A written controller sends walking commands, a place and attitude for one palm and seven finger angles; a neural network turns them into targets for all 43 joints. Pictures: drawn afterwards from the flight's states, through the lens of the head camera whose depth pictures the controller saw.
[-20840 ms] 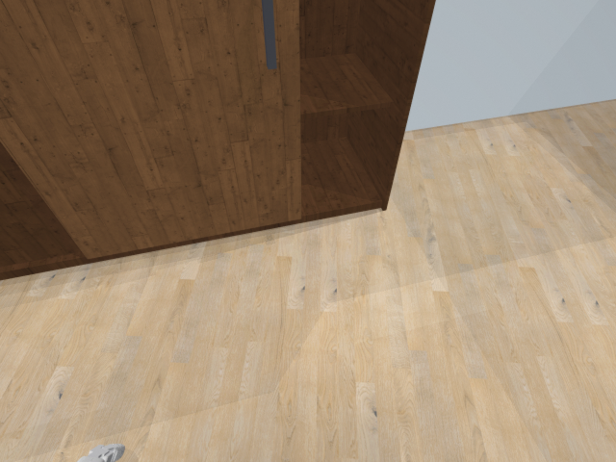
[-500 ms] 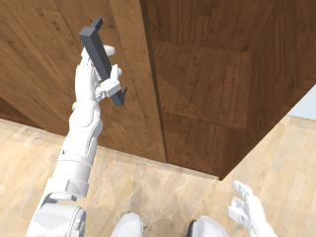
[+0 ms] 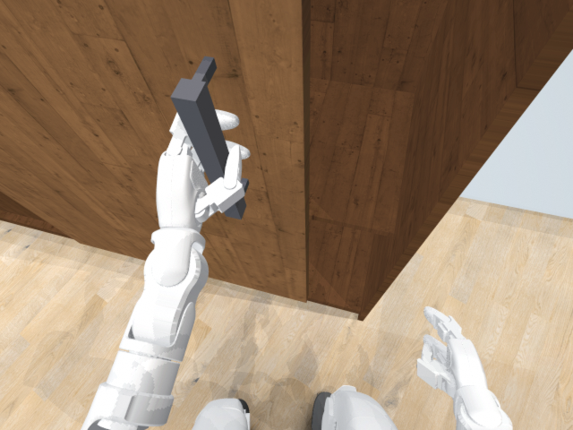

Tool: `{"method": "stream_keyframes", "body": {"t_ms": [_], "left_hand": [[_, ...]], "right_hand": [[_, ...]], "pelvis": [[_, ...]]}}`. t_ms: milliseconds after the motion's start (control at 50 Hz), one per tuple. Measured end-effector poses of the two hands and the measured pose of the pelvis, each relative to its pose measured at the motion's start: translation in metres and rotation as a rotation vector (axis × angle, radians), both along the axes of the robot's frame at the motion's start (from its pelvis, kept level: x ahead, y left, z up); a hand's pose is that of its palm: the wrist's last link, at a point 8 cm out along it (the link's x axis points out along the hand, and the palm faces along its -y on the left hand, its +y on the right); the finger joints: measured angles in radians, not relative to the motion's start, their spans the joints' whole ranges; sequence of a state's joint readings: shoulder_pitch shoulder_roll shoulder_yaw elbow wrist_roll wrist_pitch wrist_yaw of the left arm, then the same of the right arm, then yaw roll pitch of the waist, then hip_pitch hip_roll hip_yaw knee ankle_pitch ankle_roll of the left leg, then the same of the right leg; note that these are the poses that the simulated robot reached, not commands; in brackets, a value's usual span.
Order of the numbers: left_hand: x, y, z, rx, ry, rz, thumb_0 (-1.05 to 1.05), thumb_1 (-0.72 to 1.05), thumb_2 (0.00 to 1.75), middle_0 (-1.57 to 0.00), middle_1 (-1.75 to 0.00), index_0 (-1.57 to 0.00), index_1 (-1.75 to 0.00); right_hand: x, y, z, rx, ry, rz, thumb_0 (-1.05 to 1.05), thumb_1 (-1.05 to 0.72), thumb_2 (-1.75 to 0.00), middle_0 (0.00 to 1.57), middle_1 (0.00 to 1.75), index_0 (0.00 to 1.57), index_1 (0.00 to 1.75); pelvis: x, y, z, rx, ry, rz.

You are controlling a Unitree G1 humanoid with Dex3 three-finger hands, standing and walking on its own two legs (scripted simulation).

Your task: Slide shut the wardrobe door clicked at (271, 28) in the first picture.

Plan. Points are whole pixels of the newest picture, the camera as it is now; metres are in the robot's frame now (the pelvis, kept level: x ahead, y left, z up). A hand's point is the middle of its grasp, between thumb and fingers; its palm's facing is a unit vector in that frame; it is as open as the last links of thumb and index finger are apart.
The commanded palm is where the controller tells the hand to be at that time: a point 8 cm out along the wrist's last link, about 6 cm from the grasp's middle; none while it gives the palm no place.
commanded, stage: step sideways, sliding the door along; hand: left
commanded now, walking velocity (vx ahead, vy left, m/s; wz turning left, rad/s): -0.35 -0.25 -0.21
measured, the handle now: (224, 152) +0.41 +0.14 +0.11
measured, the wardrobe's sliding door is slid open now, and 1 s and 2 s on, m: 0.17 0.00 0.00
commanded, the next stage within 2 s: stop walking and hold the door there in 0.82 s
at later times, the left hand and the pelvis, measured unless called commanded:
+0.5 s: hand (380, 221) +0.33 -0.05 +0.12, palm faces -0.06 -0.99 -0.15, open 6.5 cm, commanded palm +0.32 -0.02 +0.12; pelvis -0.06 -0.10 -0.01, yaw -6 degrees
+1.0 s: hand (390, 214) +0.34 -0.06 +0.12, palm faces +0.28 -0.94 -0.19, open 6.7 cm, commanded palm +0.30 -0.03 +0.11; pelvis -0.11 -0.27 -0.01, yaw -9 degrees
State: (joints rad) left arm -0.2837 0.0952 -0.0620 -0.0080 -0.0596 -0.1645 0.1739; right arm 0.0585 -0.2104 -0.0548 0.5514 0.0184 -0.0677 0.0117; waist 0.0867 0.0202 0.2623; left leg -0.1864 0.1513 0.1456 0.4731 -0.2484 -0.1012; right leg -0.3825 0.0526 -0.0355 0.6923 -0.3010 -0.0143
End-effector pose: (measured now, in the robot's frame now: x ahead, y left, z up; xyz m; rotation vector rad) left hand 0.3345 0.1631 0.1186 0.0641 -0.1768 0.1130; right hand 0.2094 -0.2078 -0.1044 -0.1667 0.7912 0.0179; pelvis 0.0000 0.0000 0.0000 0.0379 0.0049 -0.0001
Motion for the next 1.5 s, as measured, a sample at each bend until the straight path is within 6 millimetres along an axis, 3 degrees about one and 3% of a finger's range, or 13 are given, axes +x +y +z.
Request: {"method": "stream_keyframes", "body": {"t_ms": [140, 240, 400, 520, 680, 780, 940, 1020, 1100, 1220, 1320, 1400, 1500], "left_hand": [[-0.006, -0.049, -0.001, 0.033, -0.022, -0.027, 0.01, 0.74, 0.81, -0.42, -1.4, -0.19, -1.4], [-0.011, -0.083, 0.001, 0.016, 0.008, -0.073, 0.02, 0.75, 0.79, -0.39, -1.4, -0.21, -1.4], [-0.016, -0.129, 0.002, 0.052, 0.005, -0.201, 0.01, 0.71, 0.74, -0.42, -1.4, -0.21, -1.4], [-0.023, -0.162, 0.005, 0.097, 0.04, -0.145, 0.0, 0.72, 0.75, -0.42, -1.36, -0.19, -1.4], [-0.03, -0.174, 0.009, 0.029, 0.135, 0.03, 0.02, 0.75, 0.81, -0.34, -1.33, -0.16, -1.37], [-0.03, -0.177, 0.009, -0.001, 0.137, 0.074, 0.03, 0.74, 0.84, -0.31, -1.31, -0.16, -1.38], [-0.031, -0.183, 0.01, -0.022, 0.152, 0.149, 0.03, 0.74, 0.85, -0.31, -1.27, -0.14, -1.39], [-0.031, -0.178, 0.01, 0.157, 0.129, 0.204, -0.04, 0.65, 0.84, -0.36, -1.28, -0.17, -1.39], [-0.033, -0.18, 0.015, 0.199, 0.19, 0.281, -0.08, 0.61, 0.81, -0.38, -1.27, -0.24, -1.4], [-0.033, -0.184, 0.019, 0.152, 0.26, 0.349, -0.07, 0.6, 0.82, -0.36, -1.22, -0.3, -1.39], [-0.033, -0.183, 0.018, 0.161, 0.247, 0.342, -0.07, 0.59, 0.83, -0.37, -1.24, -0.32, -1.38], [-0.033, -0.181, 0.017, 0.177, 0.227, 0.312, -0.08, 0.6, 0.81, -0.37, -1.27, -0.31, -1.38], [-0.033, -0.18, 0.016, 0.191, 0.219, 0.292, -0.08, 0.61, 0.8, -0.36, -1.28, -0.3, -1.38]], "right_hand": [[-0.001, -0.016, -0.017, 0.069, 0.001, 0.023, 0.01, -0.91, -0.89, 0.2, 0.3, 0.2, 0.3], [-0.016, -0.039, -0.006, 0.065, -0.013, -0.035, 0.01, -0.91, -0.89, 0.2, 0.3, 0.2, 0.3], [-0.065, -0.093, 0.004, 0.005, -0.033, -0.156, 0.01, -0.91, -0.89, 0.2, 0.3, 0.2, 0.3], [-0.113, -0.131, -0.021, 0.06, 0.035, -0.197, 0.01, -0.91, -0.89, 0.2, 0.3, 0.2, 0.3], [-0.185, -0.188, -0.022, 0.036, 0.152, -0.25, 0.01, -0.91, -0.89, 0.2, 0.3, 0.2, 0.3], [-0.212, -0.225, -0.017, -0.041, 0.173, -0.251, 0.01, -0.91, -0.89, 0.2, 0.3, 0.2, 0.3], [-0.218, -0.271, -0.024, -0.049, 0.273, -0.175, 0.01, -0.91, -0.89, 0.2, 0.3, 0.2, 0.3], [-0.207, -0.304, -0.038, 0.004, 0.233, -0.2, 0.01, -0.91, -0.89, 0.2, 0.3, 0.2, 0.3], [-0.205, -0.344, -0.036, -0.001, 0.203, -0.269, 0.01, -0.91, -0.89, 0.2, 0.3, 0.2, 0.3], [-0.21, -0.394, -0.006, -0.099, 0.139, -0.329, 0.01, -0.91, -0.89, 0.2, 0.3, 0.2, 0.3], [-0.217, -0.421, 0.013, -0.175, 0.102, -0.386, 0.01, -0.91, -0.89, 0.2, 0.3, 0.2, 0.3], [-0.225, -0.424, 0.023, -0.201, 0.09, -0.432, 0.01, -0.91, -0.89, 0.2, 0.3, 0.2, 0.3], [-0.234, -0.405, 0.024, -0.187, 0.076, -0.444, 0.01, -0.91, -0.89, 0.2, 0.3, 0.2, 0.3]], "pelvis": [[-0.007, -0.038, -0.009, -0.026, -0.054, 0.013], [-0.02, -0.052, 0.003, 0.024, -0.011, -0.018], [-0.047, -0.073, -0.004, 0.018, -0.025, -0.069], [-0.066, -0.113, -0.014, -0.028, -0.067, -0.102], [-0.094, -0.159, 0.003, 0.042, -0.033, -0.119], [-0.109, -0.181, -0.001, 0.017, -0.015, -0.114], [-0.115, -0.235, -0.003, -0.046, -0.038, -0.111], [-0.108, -0.276, -0.017, -0.073, -0.042, -0.153], [-0.105, -0.298, -0.009, -0.062, -0.058, -0.132], [-0.092, -0.312, 0.009, -0.01, -0.031, -0.155], [-0.084, -0.312, 0.008, -0.034, -0.033, -0.174], [-0.084, -0.308, 0.006, -0.044, -0.034, -0.191], [-0.087, -0.305, 0.006, -0.039, -0.021, -0.203]]}}
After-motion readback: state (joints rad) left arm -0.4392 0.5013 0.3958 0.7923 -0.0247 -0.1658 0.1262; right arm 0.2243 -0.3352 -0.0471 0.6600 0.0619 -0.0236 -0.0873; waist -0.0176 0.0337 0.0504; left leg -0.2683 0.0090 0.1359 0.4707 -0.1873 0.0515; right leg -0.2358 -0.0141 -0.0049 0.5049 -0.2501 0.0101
